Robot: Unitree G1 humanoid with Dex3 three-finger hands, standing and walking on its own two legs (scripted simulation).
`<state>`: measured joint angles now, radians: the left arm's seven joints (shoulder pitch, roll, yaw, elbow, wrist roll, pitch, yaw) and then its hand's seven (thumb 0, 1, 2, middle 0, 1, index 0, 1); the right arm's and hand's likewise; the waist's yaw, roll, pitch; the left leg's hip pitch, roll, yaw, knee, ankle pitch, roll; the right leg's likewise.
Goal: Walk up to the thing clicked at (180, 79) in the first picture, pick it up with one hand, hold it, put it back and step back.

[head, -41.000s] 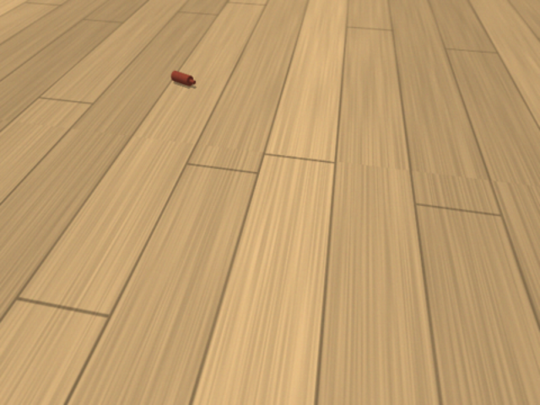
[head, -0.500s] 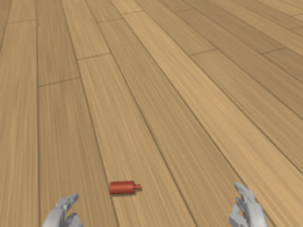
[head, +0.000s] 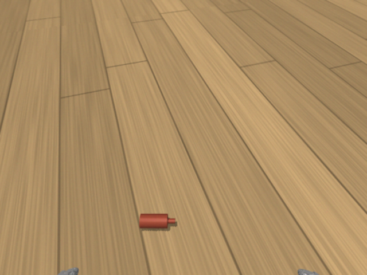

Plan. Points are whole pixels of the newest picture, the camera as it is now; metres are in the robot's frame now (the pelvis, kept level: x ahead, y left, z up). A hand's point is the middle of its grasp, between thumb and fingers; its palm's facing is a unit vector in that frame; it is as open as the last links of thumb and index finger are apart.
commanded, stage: stand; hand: left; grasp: from above
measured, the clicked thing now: (157, 220) +0.49 +0.15 -0.71
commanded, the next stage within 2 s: none
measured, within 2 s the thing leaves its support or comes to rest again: neither
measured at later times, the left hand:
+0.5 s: hand out of the picture +0.03 +0.24 -0.13, palm faces +0.05 -0.94 -0.32, open 7.4 cm
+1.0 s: hand out of the picture +0.05 +0.23 -0.13, palm faces +0.02 -0.95 -0.32, open 7.4 cm
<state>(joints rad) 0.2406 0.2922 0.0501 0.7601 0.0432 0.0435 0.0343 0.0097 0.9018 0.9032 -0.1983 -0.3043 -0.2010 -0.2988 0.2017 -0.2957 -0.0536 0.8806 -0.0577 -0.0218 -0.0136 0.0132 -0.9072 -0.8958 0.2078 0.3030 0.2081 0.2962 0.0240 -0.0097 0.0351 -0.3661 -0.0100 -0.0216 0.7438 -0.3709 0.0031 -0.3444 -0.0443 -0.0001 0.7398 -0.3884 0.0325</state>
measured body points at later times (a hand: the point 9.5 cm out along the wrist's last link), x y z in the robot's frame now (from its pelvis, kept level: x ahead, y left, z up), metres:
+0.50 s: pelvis -0.01 +0.01 +0.03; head -0.01 +0.00 +0.48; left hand +0.03 +0.29 -0.11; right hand +0.07 -0.27 -0.11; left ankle +0.02 +0.12 -0.71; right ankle +0.00 -0.14 -0.71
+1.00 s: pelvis +0.00 -0.01 +0.03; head +0.00 -0.01 +0.48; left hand +0.05 +0.28 -0.11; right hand +0.06 -0.30 -0.11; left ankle +0.02 +0.12 -0.71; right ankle +0.00 -0.14 -0.71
